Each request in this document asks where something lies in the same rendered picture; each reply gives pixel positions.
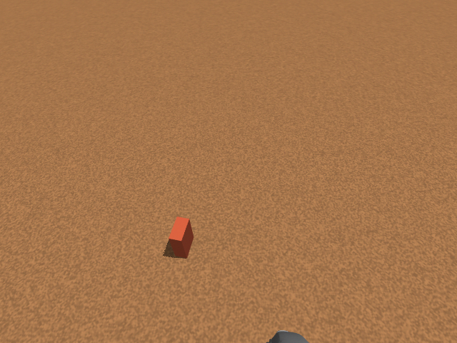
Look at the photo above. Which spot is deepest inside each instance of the carton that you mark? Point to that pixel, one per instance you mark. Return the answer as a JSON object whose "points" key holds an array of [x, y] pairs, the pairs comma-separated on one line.
{"points": [[181, 237]]}

